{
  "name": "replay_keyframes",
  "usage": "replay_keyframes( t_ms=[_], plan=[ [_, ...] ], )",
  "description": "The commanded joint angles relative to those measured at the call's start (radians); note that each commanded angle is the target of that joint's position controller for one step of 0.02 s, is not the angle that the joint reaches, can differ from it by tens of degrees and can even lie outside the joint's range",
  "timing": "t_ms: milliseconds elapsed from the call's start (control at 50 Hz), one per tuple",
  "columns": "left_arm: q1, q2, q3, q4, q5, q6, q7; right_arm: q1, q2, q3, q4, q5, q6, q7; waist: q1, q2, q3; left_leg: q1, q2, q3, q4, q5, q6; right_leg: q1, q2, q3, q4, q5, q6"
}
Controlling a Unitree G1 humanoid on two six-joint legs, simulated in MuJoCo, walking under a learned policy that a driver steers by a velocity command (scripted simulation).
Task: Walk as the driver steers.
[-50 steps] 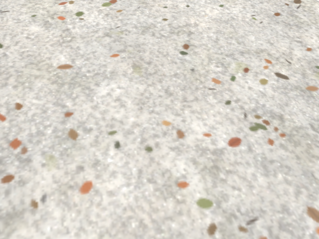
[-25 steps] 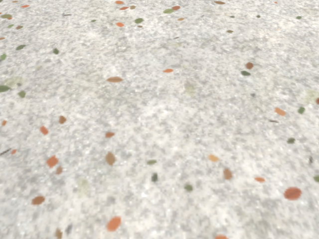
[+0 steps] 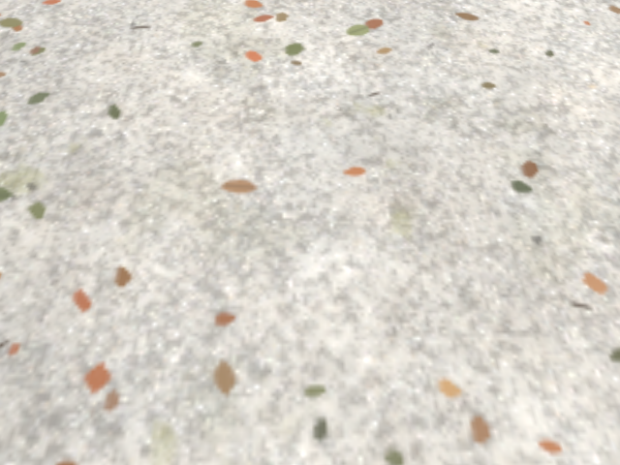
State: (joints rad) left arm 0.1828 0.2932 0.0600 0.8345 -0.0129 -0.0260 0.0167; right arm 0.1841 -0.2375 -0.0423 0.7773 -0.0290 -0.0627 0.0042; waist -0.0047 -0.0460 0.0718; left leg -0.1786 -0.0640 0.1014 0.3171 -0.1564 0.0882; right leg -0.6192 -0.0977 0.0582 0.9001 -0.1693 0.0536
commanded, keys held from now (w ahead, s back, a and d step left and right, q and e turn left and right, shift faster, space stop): e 1.00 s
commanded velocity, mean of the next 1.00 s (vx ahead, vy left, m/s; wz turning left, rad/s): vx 0.04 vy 0.00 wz -0.52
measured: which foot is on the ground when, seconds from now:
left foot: down 0.00-0.22, up 0.24-0.62, down 0.64-1.00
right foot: up 0.00-0.20, down 0.22-0.64, up 0.66-1.00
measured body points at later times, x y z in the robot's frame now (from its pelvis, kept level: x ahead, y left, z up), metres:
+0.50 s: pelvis +0.10 -0.03 -0.01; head +0.15 -0.06 +0.44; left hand +0.31 +0.21 -0.10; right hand +0.19 -0.34 -0.12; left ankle +0.16 +0.12 -0.70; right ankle +0.12 -0.13 -0.75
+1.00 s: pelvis +0.11 -0.01 +0.00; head +0.15 -0.02 +0.44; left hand +0.40 +0.13 -0.10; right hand +0.06 -0.31 -0.11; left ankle +0.18 +0.10 -0.75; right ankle +0.04 -0.12 -0.71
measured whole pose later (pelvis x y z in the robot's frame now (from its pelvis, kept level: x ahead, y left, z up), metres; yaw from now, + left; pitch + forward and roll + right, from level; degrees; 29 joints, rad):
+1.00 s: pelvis +0.11 -0.01 +0.00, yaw -35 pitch +1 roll +0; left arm 0.16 0.30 0.08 0.64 -0.02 0.08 0.00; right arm 0.16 -0.27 -0.07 0.74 0.00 0.02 -0.03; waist -0.02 -0.01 0.06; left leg -0.22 0.07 0.11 0.44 -0.24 -0.01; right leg -0.42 -0.03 0.00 0.82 -0.39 0.08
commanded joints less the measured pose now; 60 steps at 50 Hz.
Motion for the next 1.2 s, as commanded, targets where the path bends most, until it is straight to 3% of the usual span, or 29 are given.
replay_keyframes(
  t_ms=[20, 140, 200, 220, 240, 260, 280, 300, 320, 380, 480, 580, 620, 640, 660, 680, 700, 720, 760, 820, 900, 1000, 1060, 1080, 1100, 1120, 1140, 1160, 1200],
  plan=[
    [0.019, 0.056, 0.011, -0.055, 0.002, -0.002, -0.009, -0.044, -0.165, -0.043, -0.046, 0.003, 0.003, -0.027, -0.002, 0.121, -0.128, 0.037, 0.272, -0.022, -0.076, 0.579, 0.128, 0.125, -0.001, -0.029, -0.111, 0.119, 0.006],
    [-0.030, 0.070, 0.026, -0.123, 0.004, 0.018, -0.040, -0.041, -0.183, -0.056, -0.019, 0.031, 0.059, -0.042, -0.016, 0.128, -0.095, 0.158, 0.353, -0.044, 0.040, 0.524, 0.120, 0.073, 0.023, -0.074, -0.202, -0.064, -0.038],
    [0.050, 0.081, 0.040, -0.124, 0.001, 0.010, -0.052, -0.058, -0.184, -0.061, -0.022, 0.053, 0.075, -0.056, 0.039, 0.111, -0.125, 0.141, 0.313, 0.001, 0.240, 0.606, 0.043, 0.230, 0.082, -0.118, -0.399, 0.051, -0.101],
    [0.120, 0.159, 0.067, -0.117, 0.007, 0.006, -0.039, -0.021, -0.174, -0.060, -0.022, 0.039, 0.070, -0.057, 0.058, 0.008, -0.186, 0.047, 0.226, 0.045, 0.426, 0.487, -0.031, 0.407, 0.042, -0.005, -0.462, 0.400, -0.155],
    [0.161, 0.284, 0.097, -0.127, 0.020, 0.008, -0.016, -0.019, -0.122, -0.042, -0.065, -0.005, 0.057, -0.047, 0.034, -0.235, -0.254, -0.269, 0.066, 0.071, 0.742, -0.143, -0.123, 0.660, -0.193, 0.326, -0.429, 0.911, -0.324],
    [0.174, 0.236, 0.079, -0.141, 0.035, 0.008, -0.015, -0.058, -0.115, -0.034, -0.079, -0.004, 0.048, -0.033, 0.067, -0.224, -0.396, -0.411, -0.029, -0.124, 0.943, -0.543, -0.140, 0.760, -0.294, 0.519, -0.480, 0.831, -0.476],
    [0.120, 0.197, 0.068, -0.161, 0.026, 0.004, -0.019, -0.083, -0.152, -0.044, -0.074, 0.027, 0.046, -0.021, 0.071, -0.103, -0.358, -0.450, 0.028, -0.200, 0.995, -0.514, -0.127, 0.716, -0.260, 0.436, -0.496, 0.709, -0.441],
    [0.057, 0.166, 0.063, -0.172, 0.011, 0.002, -0.015, -0.105, -0.148, -0.046, -0.073, 0.040, 0.049, -0.023, 0.047, -0.037, -0.280, -0.480, 0.056, -0.198, 0.964, -0.441, -0.122, 0.650, -0.203, 0.351, -0.498, 0.585, -0.380],
    [0.014, 0.143, 0.056, -0.179, -0.005, 0.008, -0.011, -0.112, -0.150, -0.050, -0.065, 0.031, 0.056, -0.033, 0.030, 0.019, -0.217, -0.483, 0.077, -0.189, 0.887, -0.383, -0.129, 0.574, -0.163, 0.301, -0.519, 0.484, -0.334],
    [-0.019, 0.150, 0.058, -0.193, 0.004, 0.030, 0.007, -0.093, -0.131, -0.050, -0.063, 0.028, 0.069, -0.044, -0.003, -0.057, -0.189, -0.373, 0.058, -0.164, 0.716, -0.288, -0.158, 0.458, -0.086, 0.251, -0.551, 0.405, -0.301],
    [-0.026, 0.182, 0.072, -0.208, 0.002, 0.048, 0.025, -0.090, -0.119, -0.044, -0.057, 0.032, 0.066, -0.045, 0.013, -0.083, -0.217, -0.274, 0.038, -0.175, 0.509, -0.202, -0.184, 0.415, -0.063, 0.277, -0.545, 0.280, -0.284],
    [-0.054, 0.175, 0.069, -0.223, 0.003, 0.064, 0.019, -0.079, -0.139, -0.052, -0.063, 0.038, 0.047, -0.027, 0.020, -0.128, -0.190, -0.200, 0.023, -0.184, 0.333, -0.189, -0.160, 0.397, -0.049, 0.386, -0.528, 0.145, -0.259],
    [-0.084, 0.167, 0.064, -0.233, -0.008, 0.072, 0.023, -0.016, -0.141, -0.058, -0.045, 0.038, 0.033, -0.017, -0.022, -0.126, -0.187, -0.089, 0.021, -0.161, 0.131, -0.071, -0.132, 0.369, -0.013, 0.393, -0.477, 0.140, -0.220],
    [-0.067, 0.144, 0.057, -0.236, -0.009, 0.076, 0.026, 0.016, -0.174, -0.070, -0.036, 0.030, 0.030, -0.017, -0.025, -0.088, -0.190, 0.005, 0.089, -0.200, 0.051, -0.003, -0.104, 0.310, 0.030, 0.366, -0.422, 0.043, -0.175],
    [-0.017, 0.084, 0.042, -0.235, 0.003, 0.076, 0.024, 0.025, -0.249, -0.085, -0.046, 0.011, 0.037, -0.025, 0.013, 0.128, -0.200, 0.103, 0.316, -0.407, -0.001, 0.083, -0.020, 0.177, 0.143, 0.228, -0.200, -0.244, -0.114],
    [-0.031, 0.121, 0.056, -0.273, -0.003, 0.062, 0.021, -0.002, -0.289, -0.091, -0.051, -0.026, 0.041, -0.021, 0.029, 0.370, -0.140, 0.031, 0.463, -0.646, -0.051, 0.199, 0.146, 0.008, 0.242, 0.100, -0.005, -0.473, -0.067],
    [-0.006, 0.198, 0.079, -0.246, 0.007, 0.055, 0.018, -0.058, -0.229, -0.075, -0.087, -0.025, 0.035, -0.024, 0.033, 0.264, -0.127, 0.008, 0.469, -0.600, -0.044, 0.212, 0.181, 0.010, 0.174, 0.133, 0.178, -0.433, -0.041],
    [0.014, 0.216, 0.091, -0.219, -0.002, 0.060, 0.016, -0.104, -0.183, -0.064, -0.098, -0.011, 0.034, -0.030, 0.050, 0.198, -0.115, -0.005, 0.406, -0.483, -0.019, 0.207, 0.138, 0.011, 0.167, 0.118, 0.249, -0.365, -0.028],
    [0.038, 0.168, 0.083, -0.192, 0.001, 0.081, 0.021, -0.125, -0.157, -0.055, -0.107, 0.020, 0.038, -0.039, 0.043, 0.167, -0.093, 0.024, 0.331, -0.352, 0.003, 0.197, 0.093, -0.021, 0.151, 0.093, 0.333, -0.270, 0.012],
    [-0.033, 0.114, 0.063, -0.233, -0.016, 0.083, 0.012, -0.059, -0.165, -0.054, -0.097, 0.014, 0.053, -0.055, -0.005, 0.199, -0.089, 0.086, 0.301, -0.248, -0.004, 0.248, 0.109, -0.043, 0.127, 0.020, 0.252, -0.211, 0.046],
    [-0.085, 0.087, 0.045, -0.277, -0.009, 0.080, -0.004, -0.015, -0.214, -0.073, -0.094, 0.016, 0.066, -0.057, -0.046, 0.219, -0.132, 0.168, 0.352, -0.209, 0.008, 0.304, 0.133, 0.024, 0.073, -0.023, 0.054, -0.235, 0.058],
    [-0.058, 0.103, 0.050, -0.290, -0.009, 0.091, -0.025, -0.039, -0.251, -0.089, -0.098, 0.037, 0.069, -0.033, -0.035, 0.241, -0.135, 0.103, 0.378, -0.140, 0.038, 0.327, 0.118, 0.209, 0.076, -0.108, -0.174, -0.212, 0.010],
    [0.035, 0.109, 0.064, -0.262, -0.008, 0.096, -0.033, -0.044, -0.230, -0.086, -0.084, 0.064, 0.065, -0.027, 0.023, 0.198, -0.145, 0.030, 0.350, -0.069, 0.175, 0.240, 0.028, 0.407, 0.114, -0.135, -0.460, -0.007, -0.070],
    [0.082, 0.165, 0.084, -0.252, -0.008, 0.093, -0.022, 0.013, -0.185, -0.075, -0.064, 0.047, 0.061, -0.021, 0.026, 0.058, -0.167, -0.108, 0.289, 0.012, 0.340, 0.078, -0.054, 0.576, 0.059, -0.016, -0.526, 0.203, -0.116],
    [0.103, 0.299, 0.109, -0.278, -0.001, 0.085, -0.003, 0.002, -0.109, -0.045, -0.115, -0.018, 0.059, -0.014, -0.005, -0.287, -0.176, -0.434, 0.144, 0.067, 0.674, -0.505, -0.162, 0.739, -0.227, 0.377, -0.492, 0.649, -0.263],
    [0.114, 0.267, 0.094, -0.292, 0.037, 0.057, -0.018, -0.103, -0.158, -0.059, -0.146, 0.001, 0.055, -0.025, 0.081, -0.200, -0.239, -0.494, 0.085, -0.112, 0.849, -0.559, -0.170, 0.640, -0.303, 0.469, -0.525, 0.598, -0.423],
    [0.078, 0.237, 0.083, -0.284, 0.039, 0.036, -0.023, -0.131, -0.191, -0.069, -0.149, 0.028, 0.060, -0.031, 0.065, -0.118, -0.193, -0.505, 0.104, -0.150, 0.908, -0.483, -0.158, 0.602, -0.245, 0.381, -0.546, 0.498, -0.396],
    [0.025, 0.211, 0.077, -0.278, 0.022, 0.026, -0.017, -0.121, -0.195, -0.073, -0.141, 0.032, 0.063, -0.037, 0.034, -0.092, -0.152, -0.513, 0.117, -0.162, 0.887, -0.388, -0.147, 0.567, -0.184, 0.313, -0.549, 0.405, -0.337],
    [-0.043, 0.174, 0.059, -0.285, -0.002, 0.032, -0.004, -0.091, -0.202, -0.080, -0.124, 0.016, 0.069, -0.048, 0.000, -0.074, -0.136, -0.472, 0.116, -0.170, 0.851, -0.272, -0.156, 0.510, -0.124, 0.259, -0.552, 0.367, -0.285]
  ],
)
Velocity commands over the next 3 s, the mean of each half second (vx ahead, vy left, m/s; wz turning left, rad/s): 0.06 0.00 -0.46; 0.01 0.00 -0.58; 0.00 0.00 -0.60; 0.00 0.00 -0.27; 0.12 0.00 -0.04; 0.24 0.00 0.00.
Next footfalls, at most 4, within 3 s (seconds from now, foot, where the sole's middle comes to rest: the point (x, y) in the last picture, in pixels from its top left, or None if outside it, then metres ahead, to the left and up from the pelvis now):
0.22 right None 0.16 -0.14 -0.78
0.64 left None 0.22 0.09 -0.78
1.08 right None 0.07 -0.14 -0.78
1.56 left None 0.24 0.00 -0.78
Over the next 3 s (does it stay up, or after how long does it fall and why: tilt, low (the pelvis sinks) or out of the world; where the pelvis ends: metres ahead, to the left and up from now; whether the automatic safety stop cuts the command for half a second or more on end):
stays up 0.23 -0.22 -0.02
